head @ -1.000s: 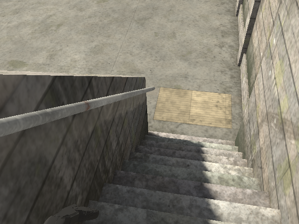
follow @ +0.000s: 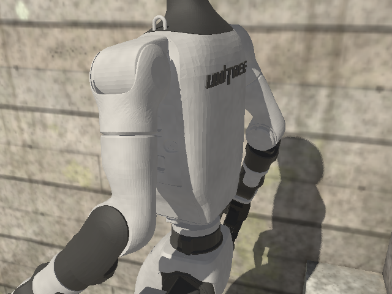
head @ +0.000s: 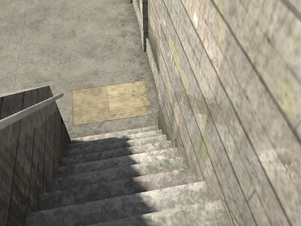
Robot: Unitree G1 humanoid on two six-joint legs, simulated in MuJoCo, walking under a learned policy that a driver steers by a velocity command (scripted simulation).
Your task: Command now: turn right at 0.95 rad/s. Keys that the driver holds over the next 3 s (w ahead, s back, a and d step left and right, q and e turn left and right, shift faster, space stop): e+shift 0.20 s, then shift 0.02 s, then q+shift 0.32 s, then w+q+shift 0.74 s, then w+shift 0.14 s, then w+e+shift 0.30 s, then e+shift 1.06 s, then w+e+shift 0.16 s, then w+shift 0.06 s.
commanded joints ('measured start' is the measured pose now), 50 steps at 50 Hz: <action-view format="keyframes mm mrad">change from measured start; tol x32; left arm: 1 152 82 55 50 17 -24 45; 6 604 323 126 177 1 -108 71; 12 116 26 -24 10 -128 -164 36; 40 493 197 44 306 -176 -111 122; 46 -231 45 -1 -22 -64 -102 130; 50 155 122 41 178 -130 -122 136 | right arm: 1 -83 -181 -51 -3 10 6 27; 38 -371 34 19 -193 19 34 86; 45 319 -197 -108 45 164 110 -46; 50 -248 -63 -98 -33 77 82 -74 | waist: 1 104 103 112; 6 166 -366 -344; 10 72 39 -88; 43 -69 -148 -118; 45 -183 394 46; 50 215 34 -41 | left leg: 1 15 123 -189 -169 244 111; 7 -851 -271 -195 1104 38 68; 12 -654 -181 -434 359 726 38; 17 -252 -233 -317 404 1050 11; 24 -984 -303 -424 6 289 19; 40 -444 -303 -169 5 507 182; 44 478 -245 -467 -490 773 309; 50 -346 -275 -624 -366 101 381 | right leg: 1 157 17 -18 -168 15 -25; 6 1196 7 251 -5 317 -162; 8 871 -282 701 -83 21 -408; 15 -214 -6 464 -102 -364 -220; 25 842 -253 673 -16 58 -389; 33 77 -119 221 -134 -783 -216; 42 191 -183 -34 456 -109 0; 45 -684 44 6 1182 -1134 90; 50 44 117 67 519 -298 78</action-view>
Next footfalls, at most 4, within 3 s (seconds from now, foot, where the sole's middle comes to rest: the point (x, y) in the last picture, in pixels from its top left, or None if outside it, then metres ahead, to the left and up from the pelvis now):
0.08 right None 0.12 -0.16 -0.87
0.86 left None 0.22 0.11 -0.88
1.16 right None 0.37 -0.04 -1.08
1.52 left None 0.55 0.29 -1.29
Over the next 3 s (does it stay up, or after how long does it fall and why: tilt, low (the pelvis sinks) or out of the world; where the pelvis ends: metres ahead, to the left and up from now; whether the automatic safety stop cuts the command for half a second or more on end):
stays up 0.84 0.46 -0.91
